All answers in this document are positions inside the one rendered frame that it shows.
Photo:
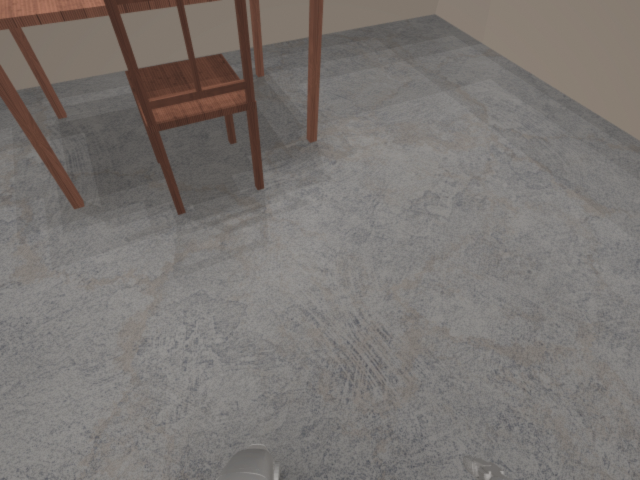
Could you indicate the chair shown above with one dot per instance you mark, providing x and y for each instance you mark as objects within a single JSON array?
[{"x": 185, "y": 92}]

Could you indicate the right robot hand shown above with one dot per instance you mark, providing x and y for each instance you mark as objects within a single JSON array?
[{"x": 483, "y": 470}]

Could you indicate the left robot shin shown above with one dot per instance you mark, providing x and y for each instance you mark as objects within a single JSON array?
[{"x": 257, "y": 446}]

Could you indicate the robot left thigh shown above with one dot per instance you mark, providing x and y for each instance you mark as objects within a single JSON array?
[{"x": 251, "y": 464}]

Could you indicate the table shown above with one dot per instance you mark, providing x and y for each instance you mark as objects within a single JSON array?
[{"x": 15, "y": 14}]

